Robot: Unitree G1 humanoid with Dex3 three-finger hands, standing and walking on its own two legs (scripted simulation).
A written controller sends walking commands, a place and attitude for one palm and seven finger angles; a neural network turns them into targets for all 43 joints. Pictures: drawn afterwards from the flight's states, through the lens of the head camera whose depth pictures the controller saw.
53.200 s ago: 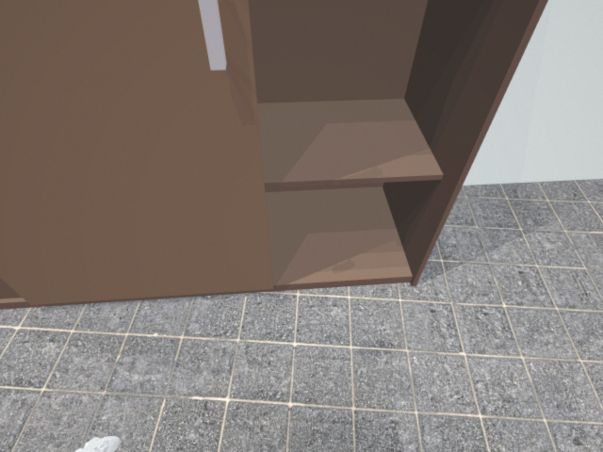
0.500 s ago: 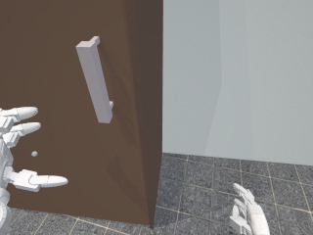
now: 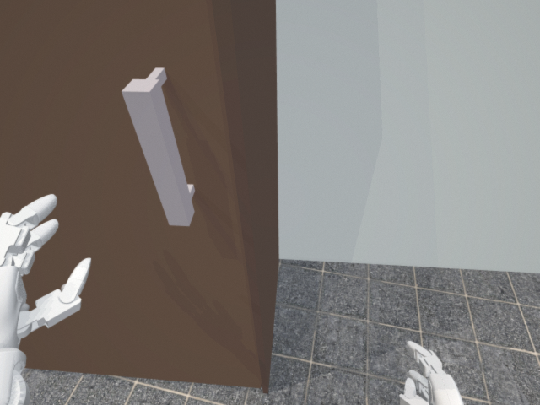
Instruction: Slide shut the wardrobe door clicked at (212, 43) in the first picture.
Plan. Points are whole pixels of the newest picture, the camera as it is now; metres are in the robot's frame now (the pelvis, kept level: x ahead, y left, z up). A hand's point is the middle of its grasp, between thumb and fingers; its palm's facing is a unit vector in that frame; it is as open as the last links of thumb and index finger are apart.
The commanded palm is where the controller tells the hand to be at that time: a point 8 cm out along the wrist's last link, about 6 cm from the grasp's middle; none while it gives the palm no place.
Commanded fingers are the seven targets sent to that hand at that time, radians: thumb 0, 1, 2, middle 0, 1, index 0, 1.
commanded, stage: draw the hand back to the body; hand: left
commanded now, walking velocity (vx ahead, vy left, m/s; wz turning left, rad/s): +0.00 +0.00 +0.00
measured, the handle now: (170, 152) +0.33 +0.17 +0.25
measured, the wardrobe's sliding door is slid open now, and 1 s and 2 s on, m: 0.00 0.00 0.00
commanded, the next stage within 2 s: step back with the hand held close in 0.42 s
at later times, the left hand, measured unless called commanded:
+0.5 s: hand (55, 287) +0.19 +0.27 +0.16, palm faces +0.47 -0.80 -0.37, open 7.4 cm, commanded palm +0.13 +0.31 +0.18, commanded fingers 0.00 0.90 0.90 -0.20 -0.30 -0.20 -0.30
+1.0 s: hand (53, 299) +0.17 +0.27 +0.15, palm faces +0.36 -0.77 -0.52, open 7.4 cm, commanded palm +0.12 +0.31 +0.18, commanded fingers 0.00 0.90 0.90 -0.20 -0.30 -0.20 -0.30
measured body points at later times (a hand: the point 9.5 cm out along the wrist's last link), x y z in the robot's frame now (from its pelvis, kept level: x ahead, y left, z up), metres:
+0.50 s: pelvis +0.00 +0.01 +0.00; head -0.02 -0.01 +0.45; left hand +0.16 +0.31 +0.18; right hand +0.19 -0.20 -0.08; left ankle -0.03 +0.09 -0.74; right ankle +0.01 -0.12 -0.74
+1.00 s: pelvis -0.04 +0.01 +0.00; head -0.02 +0.00 +0.45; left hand +0.15 +0.31 +0.18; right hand +0.13 -0.24 -0.09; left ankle -0.03 +0.09 -0.74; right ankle +0.01 -0.12 -0.74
